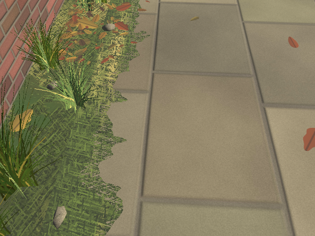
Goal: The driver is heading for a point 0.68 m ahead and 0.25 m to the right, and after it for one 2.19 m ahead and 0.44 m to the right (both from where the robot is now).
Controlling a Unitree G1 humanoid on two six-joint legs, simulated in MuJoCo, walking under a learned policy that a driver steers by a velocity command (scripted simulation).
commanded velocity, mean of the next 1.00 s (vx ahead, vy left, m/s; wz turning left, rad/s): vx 0.50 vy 0.00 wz -0.57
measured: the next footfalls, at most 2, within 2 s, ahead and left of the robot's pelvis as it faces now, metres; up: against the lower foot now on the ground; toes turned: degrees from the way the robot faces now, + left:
right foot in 0.14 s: +0.25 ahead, -0.12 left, +0.00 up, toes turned -7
left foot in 0.62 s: +0.56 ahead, +0.02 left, +0.00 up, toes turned -26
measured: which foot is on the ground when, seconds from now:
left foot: down 0.00-0.16, up 0.18-0.60, down 0.62-1.00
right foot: up 0.00-0.12, down 0.14-0.62, up 0.64-1.00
